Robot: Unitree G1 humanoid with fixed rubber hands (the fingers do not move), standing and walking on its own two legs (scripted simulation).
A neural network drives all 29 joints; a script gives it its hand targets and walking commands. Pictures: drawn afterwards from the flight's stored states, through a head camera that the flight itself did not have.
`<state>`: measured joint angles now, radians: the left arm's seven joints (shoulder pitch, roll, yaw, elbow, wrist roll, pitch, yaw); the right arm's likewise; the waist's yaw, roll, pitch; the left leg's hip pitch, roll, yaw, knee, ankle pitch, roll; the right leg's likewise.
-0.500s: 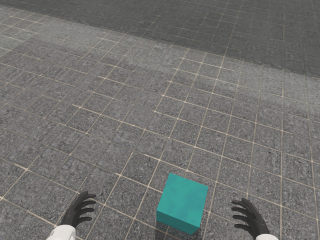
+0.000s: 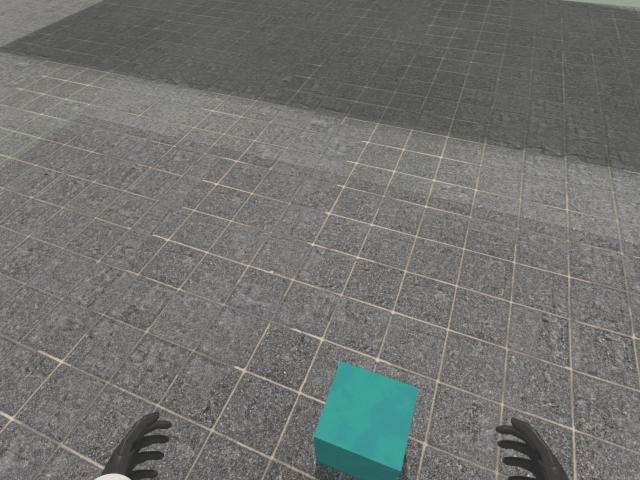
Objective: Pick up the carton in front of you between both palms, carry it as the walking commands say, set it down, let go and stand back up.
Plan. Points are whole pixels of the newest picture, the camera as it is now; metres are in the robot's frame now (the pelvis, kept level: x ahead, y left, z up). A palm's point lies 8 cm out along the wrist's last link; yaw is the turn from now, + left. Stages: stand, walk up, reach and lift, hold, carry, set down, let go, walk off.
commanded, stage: stand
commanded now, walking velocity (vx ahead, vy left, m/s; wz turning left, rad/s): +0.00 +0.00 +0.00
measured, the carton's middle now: (364, 426) +0.37 -0.09 -0.64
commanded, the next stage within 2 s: none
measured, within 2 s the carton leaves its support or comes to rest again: neither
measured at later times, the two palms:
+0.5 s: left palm out of the picture +0.12 +0.27 -0.08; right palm out of the picture +0.15 -0.31 -0.10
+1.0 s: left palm out of the picture +0.09 +0.29 -0.08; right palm out of the picture +0.11 -0.32 -0.10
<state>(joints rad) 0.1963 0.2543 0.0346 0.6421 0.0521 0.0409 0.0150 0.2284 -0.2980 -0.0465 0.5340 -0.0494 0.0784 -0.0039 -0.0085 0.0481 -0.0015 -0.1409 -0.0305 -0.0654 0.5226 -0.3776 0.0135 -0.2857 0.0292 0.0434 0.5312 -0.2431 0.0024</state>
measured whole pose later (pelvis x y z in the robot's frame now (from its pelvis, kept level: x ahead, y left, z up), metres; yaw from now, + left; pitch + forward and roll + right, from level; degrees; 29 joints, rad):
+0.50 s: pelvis +0.02 -0.03 +0.00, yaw +3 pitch -1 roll +0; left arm 0.14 0.31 0.05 0.86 0.03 0.00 0.02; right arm 0.22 -0.37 -0.01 0.74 -0.03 0.00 -0.03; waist 0.01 0.06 0.02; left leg -0.09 0.00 -0.12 0.48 -0.38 -0.02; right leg -0.23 0.04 -0.02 0.51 -0.27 -0.04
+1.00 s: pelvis +0.00 -0.02 +0.01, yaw +2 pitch -2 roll +0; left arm 0.11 0.34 0.05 0.99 0.02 0.00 0.01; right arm 0.21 -0.38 -0.01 0.87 -0.03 -0.01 -0.03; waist 0.01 0.04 0.02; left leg -0.05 -0.01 -0.10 0.40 -0.31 -0.02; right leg -0.19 0.03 0.00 0.44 -0.21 -0.03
